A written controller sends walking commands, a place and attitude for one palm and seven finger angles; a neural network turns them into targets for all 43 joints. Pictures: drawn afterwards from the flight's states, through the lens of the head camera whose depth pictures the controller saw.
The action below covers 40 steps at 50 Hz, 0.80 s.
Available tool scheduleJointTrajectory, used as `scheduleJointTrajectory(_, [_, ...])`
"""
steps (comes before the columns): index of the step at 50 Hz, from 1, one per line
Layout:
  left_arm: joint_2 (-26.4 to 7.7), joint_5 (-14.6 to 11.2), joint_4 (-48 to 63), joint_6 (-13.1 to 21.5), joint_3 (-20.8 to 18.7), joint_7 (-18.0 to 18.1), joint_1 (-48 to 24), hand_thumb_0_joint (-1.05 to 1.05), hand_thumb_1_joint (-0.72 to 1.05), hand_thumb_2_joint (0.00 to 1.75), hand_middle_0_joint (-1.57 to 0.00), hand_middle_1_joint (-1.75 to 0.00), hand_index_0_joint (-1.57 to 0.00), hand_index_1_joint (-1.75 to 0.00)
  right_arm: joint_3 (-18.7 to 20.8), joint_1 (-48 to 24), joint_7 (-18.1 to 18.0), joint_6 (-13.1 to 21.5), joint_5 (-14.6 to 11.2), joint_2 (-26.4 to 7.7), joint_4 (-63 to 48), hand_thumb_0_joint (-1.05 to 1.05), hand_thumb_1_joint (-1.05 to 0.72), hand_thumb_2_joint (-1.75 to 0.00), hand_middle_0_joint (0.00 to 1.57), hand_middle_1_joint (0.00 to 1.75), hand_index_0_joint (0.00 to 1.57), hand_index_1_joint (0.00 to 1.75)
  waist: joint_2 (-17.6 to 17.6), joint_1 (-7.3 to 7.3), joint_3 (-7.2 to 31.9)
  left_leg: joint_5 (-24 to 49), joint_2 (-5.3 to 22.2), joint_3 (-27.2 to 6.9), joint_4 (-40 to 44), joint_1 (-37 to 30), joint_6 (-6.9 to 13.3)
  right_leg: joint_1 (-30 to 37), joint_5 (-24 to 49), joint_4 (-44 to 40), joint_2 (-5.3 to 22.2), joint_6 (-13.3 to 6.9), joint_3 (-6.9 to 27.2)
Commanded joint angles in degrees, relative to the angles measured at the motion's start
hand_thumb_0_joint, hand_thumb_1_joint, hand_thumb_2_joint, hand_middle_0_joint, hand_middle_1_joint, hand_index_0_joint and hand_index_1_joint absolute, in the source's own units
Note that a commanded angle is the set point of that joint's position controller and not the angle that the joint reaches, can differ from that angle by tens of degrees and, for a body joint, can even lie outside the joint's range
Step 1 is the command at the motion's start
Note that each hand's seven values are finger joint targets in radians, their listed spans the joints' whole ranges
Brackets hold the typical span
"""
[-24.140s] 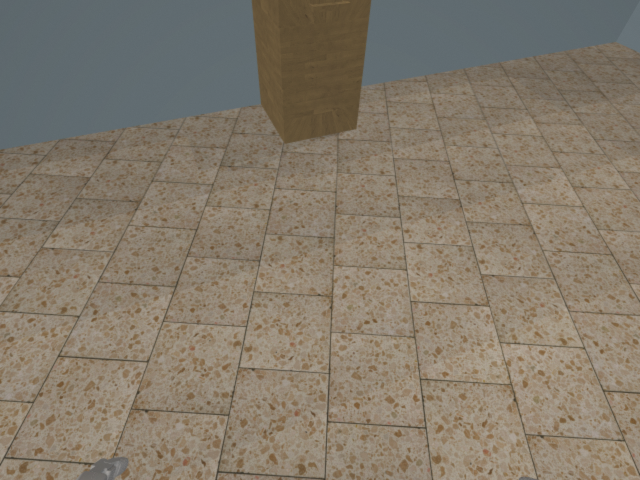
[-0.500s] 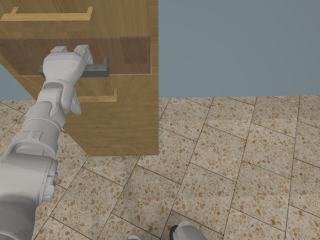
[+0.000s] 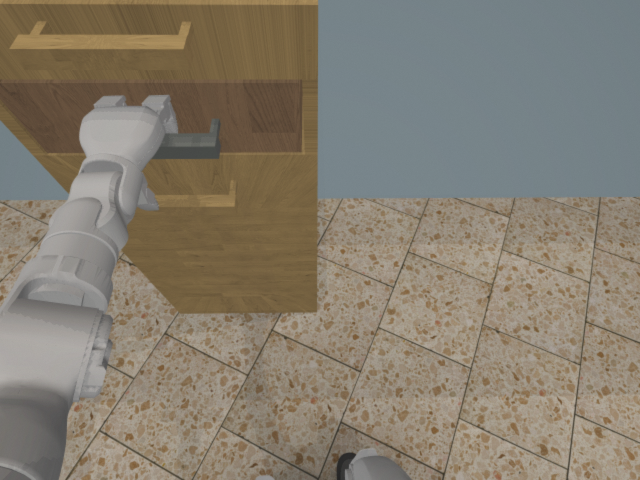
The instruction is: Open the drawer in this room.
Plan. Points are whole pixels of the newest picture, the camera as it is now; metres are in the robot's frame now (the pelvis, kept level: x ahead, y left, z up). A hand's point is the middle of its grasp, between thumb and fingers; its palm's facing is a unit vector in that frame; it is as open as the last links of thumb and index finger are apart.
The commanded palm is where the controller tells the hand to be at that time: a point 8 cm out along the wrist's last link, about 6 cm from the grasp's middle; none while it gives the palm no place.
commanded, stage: close the thumb around the handle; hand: left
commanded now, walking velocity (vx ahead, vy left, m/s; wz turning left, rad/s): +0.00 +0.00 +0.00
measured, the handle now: (156, 135) +0.56 +0.19 +0.07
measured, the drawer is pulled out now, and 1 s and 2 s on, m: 0.00 0.02 0.16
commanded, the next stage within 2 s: pull the drawer open in 0.42 s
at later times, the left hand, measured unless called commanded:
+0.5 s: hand (144, 175) +0.50 +0.20 +0.05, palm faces -0.09 -0.01 -1.00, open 5.9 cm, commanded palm +0.50 +0.21 +0.12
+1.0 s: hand (142, 185) +0.49 +0.21 +0.05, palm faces -0.05 -0.03 -1.00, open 5.8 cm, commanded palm +0.47 +0.22 +0.12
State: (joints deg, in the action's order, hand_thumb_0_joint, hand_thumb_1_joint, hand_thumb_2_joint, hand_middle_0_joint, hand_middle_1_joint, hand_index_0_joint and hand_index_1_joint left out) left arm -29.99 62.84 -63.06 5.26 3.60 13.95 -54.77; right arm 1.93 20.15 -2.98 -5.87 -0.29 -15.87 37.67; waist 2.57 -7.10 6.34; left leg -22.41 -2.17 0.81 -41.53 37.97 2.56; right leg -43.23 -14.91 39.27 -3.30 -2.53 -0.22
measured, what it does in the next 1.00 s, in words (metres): stands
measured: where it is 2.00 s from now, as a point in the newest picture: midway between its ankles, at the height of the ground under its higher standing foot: outside the picture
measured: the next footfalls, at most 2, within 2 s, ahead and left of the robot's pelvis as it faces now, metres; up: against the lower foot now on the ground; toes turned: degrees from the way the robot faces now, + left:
none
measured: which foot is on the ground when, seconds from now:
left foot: down 0.00-1.00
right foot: down 0.00-1.00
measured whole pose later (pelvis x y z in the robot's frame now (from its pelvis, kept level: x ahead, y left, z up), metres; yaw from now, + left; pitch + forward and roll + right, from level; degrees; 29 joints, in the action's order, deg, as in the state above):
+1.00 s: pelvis +0.03 +0.01 +0.01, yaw -1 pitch +17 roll -1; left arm -25.9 60.9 -49.6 5.3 2.5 14.8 -38.9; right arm 2.9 18.4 -1.1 -7.9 -0.1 -14.9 37.8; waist 3.7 -4.3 7.4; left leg -22.8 -2.0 1.6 -37.3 30.9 2.9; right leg -36.6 -15.9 35.7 -3.7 -2.1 1.0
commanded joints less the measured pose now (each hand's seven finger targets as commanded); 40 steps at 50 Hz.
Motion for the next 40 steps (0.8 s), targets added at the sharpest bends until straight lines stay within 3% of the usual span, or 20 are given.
scheduleJointTrajectory(1, [-15.1, -1.1, 10.1, -1.1, -3.8, 2.6, -28.1, 0.0, 0.34, 0.66, -0.36, -1.29, -0.36, -1.29, 3.2, 7.5, -0.3, 0.7, 0.4, -8.3, -2.5, 0.0, -0.9, -0.9, 0.2, 0.3, 0.2, 0.3, 0.4, -1.31, 25.8, 19.7, 0.4, -0.9, 3.0, -7.6, 0.1, 19.4, 14.2, -3.1, 1.2, 0.7, 2.0])
scheduleJointTrajectory(4, [-14.6, -1.3, 10.2, -1.4, -3.2, 2.9, -29.5, 0.0, 0.51, 0.73, -0.37, -1.31, -0.37, -1.31, 3.5, 7.8, -0.1, 0.6, 0.4, -8.3, -1.7, 0.0, -0.9, -0.9, 0.2, 0.3, 0.2, 0.3, 1.3, -1.83, 25.3, 20.3, 0.4, -0.8, 3.0, -7.8, 0.1, 19.1, 14.8, -3.5, 1.2, 0.7, 2.1])
scheduleJointTrajectory(5, [-17.3, -1.1, 8.7, -2.0, -5.5, 3.0, -28.1, 0.0, 0.56, 0.76, -0.38, -1.31, -0.38, -1.31, 3.4, 8.0, -0.1, 0.4, 0.3, -8.7, -1.4, 0.0, -0.9, -0.9, 0.2, 0.3, 0.2, 0.3, -0.2, -1.29, 24.6, 20.1, 0.4, -0.9, 3.0, -6.8, 0.2, 19.6, 14.9, -3.3, 1.1, 0.7, 2.0])
scheduleJointTrajectory(8, [-13.9, -1.3, 8.8, -2.4, -2.7, 2.7, -29.3, 0.0, 0.73, 0.83, -0.39, -1.33, -0.39, -1.33, 3.4, 7.8, 0.0, 0.3, 0.3, -8.4, -1.3, 0.0, -0.9, -0.9, 0.2, 0.3, 0.2, 0.3, 0.4, -2.07, 24.3, 20.6, 0.4, -0.9, 3.4, -7.6, 0.1, 19.2, 15.1, -3.9, 1.1, 0.6, 1.8])
scheduleJointTrajectory(11, [-16.5, -1.1, 8.0, -2.7, -4.2, 2.6, -28.5, 0.0, 0.9, 0.9, -0.4, -1.35, -0.4, -1.35, 3.1, 7.5, -0.1, 0.2, 0.2, -8.5, -1.4, 0.0, -0.9, -0.9, 0.2, 0.3, 0.2, 0.3, 0.5, -1.38, 24.2, 19.1, 0.3, -0.7, 3.8, -6.5, 0.1, 20.2, 14.4, -3.8, 1.3, 0.7, 2.0])
scheduleJointTrajectory(13, [-13.6, -1.3, 8.5, -2.4, -2.4, 2.2, -29.3, 0.0, 0.9, 0.9, -0.4, -1.35, -0.4, -1.35, 3.3, 7.5, 0.0, 0.3, 0.2, -8.2, -1.5, 0.0, -0.9, -0.9, 0.2, 0.3, 0.2, 0.3, 0.1, -2.07, 24.5, 20.1, 0.4, -0.9, 3.7, -7.7, 0.1, 19.7, 14.9, -4.0, 1.2, 0.6, 1.9])
scheduleJointTrajectory(14, [-14.3, -1.4, 9.3, -1.9, -2.7, 2.2, -29.6, 0.0, 0.9, 0.9, -0.4, -1.35, -0.4, -1.35, 3.3, 7.5, -0.1, 0.4, 0.2, -8.3, -1.6, 0.0, -0.9, -0.9, 0.2, 0.3, 0.2, 0.3, 0.9, -1.86, 24.2, 18.8, 0.3, -0.7, 3.9, -7.6, 0.2, 19.6, 13.9, -4.3, 1.2, 0.8, 2.0])
scheduleJointTrajectory(15, [-17.9, -1.3, 10.7, -1.3, -5.4, 2.4, -30.4, 0.0, 0.9, 0.9, -0.4, -1.35, -0.4, -1.35, 3.1, 7.3, -0.2, 0.4, 0.3, -8.6, -1.7, 0.0, -0.9, -0.9, 0.2, 0.3, 0.2, 0.3, 0.6, -1.45, 24.6, 18.1, 0.3, -0.9, 3.8, -7.1, 0.3, 20.2, 13.5, -4.0, 1.2, 0.7, 2.3])
scheduleJointTrajectory(16, [-19.2, -0.7, 12.2, -0.4, -6.0, 2.6, -31.5, 0.0, 0.9, 0.9, -0.4, -1.35, -0.4, -1.35, 3.0, 7.1, -0.5, 0.5, 0.4, -8.5, -2.0, 0.0, -0.9, -0.9, 0.2, 0.3, 0.2, 0.3, 0.8, -1.23, 26.3, 18.0, 0.2, -1.0, 3.7, -6.9, 0.3, 21.3, 13.7, -3.7, 1.4, 0.8, 2.5])
scheduleJointTrajectory(18, [-16.6, -1.2, 14.0, 1.0, -4.7, 2.5, -31.9, 0.0, 0.9, 0.9, -0.4, -1.35, -0.4, -1.35, 3.3, 7.2, -0.6, 0.9, 0.6, -7.9, -2.4, 0.0, -0.9, -0.9, 0.2, 0.3, 0.2, 0.3, 1.1, -1.52, 28.8, 20.3, 0.1, -1.0, 3.1, -8.8, 0.4, 22.0, 15.6, -3.4, 1.3, 0.6, 2.6])
scheduleJointTrajectory(21, [-17.1, -0.9, 14.9, 2.5, -5.9, 3.2, -29.8, 0.0, 0.9, 0.9, -0.4, -1.35, -0.4, -1.35, 3.4, 7.2, -0.5, 1.2, 1.0, -7.9, -2.3, 0.0, -0.9, -0.9, 0.2, 0.3, 0.2, 0.3, 2.8, -0.61, 28.7, 21.9, 0.3, -1.4, 2.7, -10.0, 0.1, 20.2, 15.3, -2.6, 1.1, 0.5, 2.1])
scheduleJointTrajectory(24, [-16.6, -0.8, 14.7, 2.8, -5.4, 4.5, -31.3, 0.0, 0.9, 0.9, -0.4, -1.35, -0.4, -1.35, 3.5, 7.2, -0.4, 1.4, 1.2, -7.9, -2.0, 0.0, -0.9, -0.9, 0.2, 0.3, 0.2, 0.3, 2.4, -1.63, 27.9, 21.0, 0.4, -1.6, 2.3, -9.6, 0.1, 18.3, 14.0, -2.6, 1.1, 0.6, 1.9])
scheduleJointTrajectory(25, [-17.5, -0.4, 14.3, 2.6, -6.2, 5.0, -31.0, 0.0, 0.9, 0.9, -0.4, -1.35, -0.4, -1.35, 3.6, 7.4, -0.3, 1.5, 1.1, -8.1, -1.7, 0.0, -0.9, -0.9, 0.2, 0.3, 0.2, 0.3, 2.3, -1.36, 27.4, 20.8, 0.3, -1.9, 2.2, -9.3, 0.0, 17.6, 13.6, -2.4, 1.0, 0.4, 1.8])
scheduleJointTrajectory(26, [-15.6, -0.3, 13.9, 2.2, -4.7, 5.5, -31.7, 0.0, 0.9, 0.9, -0.4, -1.35, -0.4, -1.35, 3.6, 7.4, -0.2, 1.6, 1.3, -8.1, -1.6, 0.0, -0.9, -0.9, 0.2, 0.3, 0.2, 0.3, 2.6, -2.01, 27.2, 20.8, 0.4, -1.8, 2.1, -9.7, 0.0, 16.6, 13.0, -2.4, 1.0, 0.5, 1.5])
scheduleJointTrajectory(28, [-16.0, -0.3, 14.7, 1.7, -5.8, 6.0, -30.1, 0.0, 0.9, 0.9, -0.4, -1.35, -0.4, -1.35, 3.7, 7.4, 0.1, 1.5, 1.4, -8.2, -1.6, 0.0, -0.9, -0.9, 0.2, 0.3, 0.2, 0.3, 3.7, -0.8, 29.3, 24.2, 0.4, -1.9, 1.8, -11.2, -0.4, 17.4, 14.9, -1.9, 0.8, 0.2, 1.3])
scheduleJointTrajectory(33, [-15.0, -1.4, 16.0, 0.4, -6.6, 5.9, -25.6, 0.0, 0.9, 0.9, -0.4, -1.35, -0.4, -1.35, 4.0, 6.7, 0.8, 0.7, 1.4, -7.9, -1.9, 0.0, -0.9, -0.9, 0.2, 0.3, 0.2, 0.3, 2.2, 0.68, 32.2, 29.3, 0.7, -1.5, 1.8, -13.2, -0.4, 21.1, 19.1, -1.8, 0.7, 0.4, 1.2])
scheduleJointTrajectory(36, [-13.5, -1.8, 15.1, -0.5, -5.8, 5.0, -21.4, 0.0, 0.9, 0.9, -0.4, -1.35, -0.4, -1.35, 3.9, 5.8, 0.8, 0.2, 1.0, -7.8, -2.3, 0.0, -0.9, -0.9, 0.2, 0.3, 0.2, 0.3, 1.2, 1.35, 28.4, 27.7, 0.8, -1.2, 3.1, -11.8, -0.3, 21.8, 18.6, -2.6, 0.8, 0.4, 1.1])
scheduleJointTrajectory(40, [-14.2, -2.3, 18.4, 0.0, -7.3, 4.0, -14.5, 0.0, 0.9, 0.9, -0.4, -1.35, -0.4, -1.35, 3.9, 4.4, 0.9, -0.4, 0.8, -7.5, -3.4, 0.0, -0.9, -0.9, 0.2, 0.3, 0.2, 0.3, 1.3, 3.83, 29.8, 32.3, 1.1, -0.8, 3.9, -13.1, -0.3, 25.8, 22.4, -2.5, 1.0, 0.4, 1.4])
